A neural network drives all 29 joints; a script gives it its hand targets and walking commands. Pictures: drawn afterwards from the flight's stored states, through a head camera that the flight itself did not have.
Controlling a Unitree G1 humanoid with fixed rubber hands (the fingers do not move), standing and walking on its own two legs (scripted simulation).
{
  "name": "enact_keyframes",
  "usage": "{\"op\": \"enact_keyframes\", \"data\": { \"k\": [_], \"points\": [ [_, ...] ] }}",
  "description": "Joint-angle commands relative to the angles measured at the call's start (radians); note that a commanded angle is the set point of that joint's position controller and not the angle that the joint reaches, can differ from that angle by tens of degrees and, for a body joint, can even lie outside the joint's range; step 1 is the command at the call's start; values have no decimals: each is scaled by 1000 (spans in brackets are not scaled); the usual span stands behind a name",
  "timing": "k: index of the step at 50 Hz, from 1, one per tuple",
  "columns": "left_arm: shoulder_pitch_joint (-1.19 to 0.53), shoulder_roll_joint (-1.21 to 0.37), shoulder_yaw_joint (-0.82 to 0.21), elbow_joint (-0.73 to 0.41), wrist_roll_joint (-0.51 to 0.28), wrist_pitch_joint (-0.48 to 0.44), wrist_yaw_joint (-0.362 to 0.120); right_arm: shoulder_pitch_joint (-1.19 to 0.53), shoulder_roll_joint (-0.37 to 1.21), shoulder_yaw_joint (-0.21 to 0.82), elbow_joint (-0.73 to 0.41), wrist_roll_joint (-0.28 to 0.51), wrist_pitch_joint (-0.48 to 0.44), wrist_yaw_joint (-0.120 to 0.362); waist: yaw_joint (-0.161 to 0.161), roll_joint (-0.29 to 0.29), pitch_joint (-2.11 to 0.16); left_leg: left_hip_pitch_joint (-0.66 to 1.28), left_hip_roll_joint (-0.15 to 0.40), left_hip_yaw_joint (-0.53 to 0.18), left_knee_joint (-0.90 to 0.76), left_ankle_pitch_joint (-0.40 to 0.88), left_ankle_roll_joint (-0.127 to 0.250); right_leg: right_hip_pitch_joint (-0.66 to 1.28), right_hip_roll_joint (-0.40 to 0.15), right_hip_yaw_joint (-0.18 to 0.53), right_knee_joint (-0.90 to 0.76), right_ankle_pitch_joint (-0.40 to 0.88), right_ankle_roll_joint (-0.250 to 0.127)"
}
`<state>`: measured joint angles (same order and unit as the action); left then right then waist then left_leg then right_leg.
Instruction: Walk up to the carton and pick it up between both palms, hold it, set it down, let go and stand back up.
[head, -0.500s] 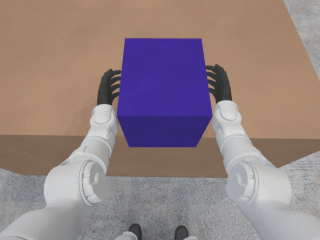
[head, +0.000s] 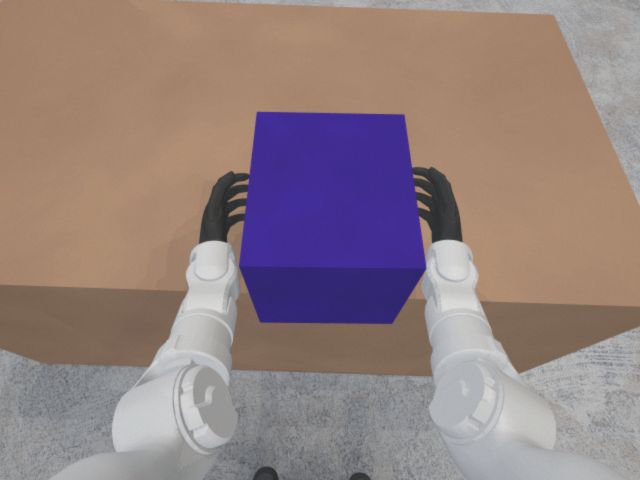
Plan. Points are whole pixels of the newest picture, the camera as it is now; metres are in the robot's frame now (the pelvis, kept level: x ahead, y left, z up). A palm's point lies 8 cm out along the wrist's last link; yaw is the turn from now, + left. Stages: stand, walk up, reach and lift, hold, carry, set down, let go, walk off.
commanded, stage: reach and lift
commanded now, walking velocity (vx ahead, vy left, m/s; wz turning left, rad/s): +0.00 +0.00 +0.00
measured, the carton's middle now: (328, 224) +0.45 +0.02 -0.03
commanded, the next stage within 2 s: none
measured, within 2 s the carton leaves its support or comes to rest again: leaves its support in 1.54 s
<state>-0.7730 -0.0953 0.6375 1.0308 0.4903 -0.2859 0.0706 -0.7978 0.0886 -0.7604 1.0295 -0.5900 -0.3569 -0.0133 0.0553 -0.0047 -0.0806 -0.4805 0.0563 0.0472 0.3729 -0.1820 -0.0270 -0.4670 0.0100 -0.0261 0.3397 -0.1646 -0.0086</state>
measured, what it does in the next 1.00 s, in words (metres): stands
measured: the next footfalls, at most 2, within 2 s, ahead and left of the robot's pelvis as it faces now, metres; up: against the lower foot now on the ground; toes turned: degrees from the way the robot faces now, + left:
none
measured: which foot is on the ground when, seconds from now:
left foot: down 0.00-1.00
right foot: down 0.00-1.00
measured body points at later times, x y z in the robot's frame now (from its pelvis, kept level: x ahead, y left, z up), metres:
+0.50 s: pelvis +0.00 +0.00 +0.00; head +0.10 +0.01 +0.44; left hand +0.41 +0.17 +0.01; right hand +0.43 -0.13 +0.02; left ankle -0.02 +0.13 -0.74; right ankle -0.02 -0.11 -0.74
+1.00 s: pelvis +0.00 +0.00 +0.00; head +0.10 +0.01 +0.44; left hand +0.41 +0.17 +0.01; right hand +0.42 -0.13 +0.02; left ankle -0.02 +0.13 -0.74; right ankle -0.02 -0.11 -0.74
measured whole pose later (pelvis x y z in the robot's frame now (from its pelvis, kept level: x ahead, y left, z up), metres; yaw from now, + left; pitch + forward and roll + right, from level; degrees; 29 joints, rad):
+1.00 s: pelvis +0.00 +0.00 +0.00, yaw +1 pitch +16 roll -1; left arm -0.71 -0.06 0.51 1.04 0.38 -0.34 0.10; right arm -0.74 0.07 -0.61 1.08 -0.46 -0.44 -0.07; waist 0.01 0.00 -0.08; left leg -0.46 0.06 0.05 0.36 -0.17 -0.02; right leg -0.42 0.00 -0.06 0.29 -0.14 -0.01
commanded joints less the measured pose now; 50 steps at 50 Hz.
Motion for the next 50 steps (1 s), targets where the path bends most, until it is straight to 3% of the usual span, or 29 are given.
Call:
{"op": "enact_keyframes", "data": {
  "k": [1, 27, 28, 29, 30, 31, 38, 50],
  "points": [
    [-413, -341, -174, -23, 38, -27, -48, -409, 408, 241, 58, -62, -50, 115, 22, -23, -583, 193, -24, 85, 45, 517, 5, 371, -5, -63, 72, 496, 26],
    [-388, -421, -228, -39, 41, -16, -60, -387, 462, 286, 77, -56, -71, 117, 15, -16, -554, 177, -21, 82, 16, 469, 11, 396, -6, -68, 63, 496, 18],
    [-400, -409, -260, -29, 9, -20, -75, -349, 452, 297, 69, -47, -66, 103, -84, -76, -516, 171, -34, 85, 11, 404, 15, 452, -6, -57, 66, 573, 47],
    [-400, -407, -261, -24, -6, -28, -83, -356, 469, 311, 73, -39, -68, 97, -43, -62, -523, 101, -40, 85, -2, 382, 21, 489, -16, -51, 85, 614, 48],
    [-415, -408, -261, -19, -5, -35, -86, -359, 465, 307, 80, -41, -72, 96, -58, -65, -523, 96, -38, 81, -17, 359, 23, 488, -17, -56, 87, 612, 55],
    [-413, -409, -268, -15, -6, -40, -84, -358, 473, 316, 80, -35, -77, 96, -45, -47, -536, 96, -39, 82, -15, 366, 21, 489, -18, -57, 88, 614, 48],
    [-383, -447, -326, 1, -13, -56, -67, -357, 476, 363, 103, -3, -103, 91, -36, 15, -570, 174, -25, 70, 16, 485, -9, 422, 4, -75, 66, 575, 12],
    [-369, -461, -393, 34, -62, -89, -68, -351, 484, 468, 137, 51, -114, 70, -25, 14, -573, 157, -27, 70, 3, 457, -16, 464, 11, -62, 58, 598, 4]
  ]
}}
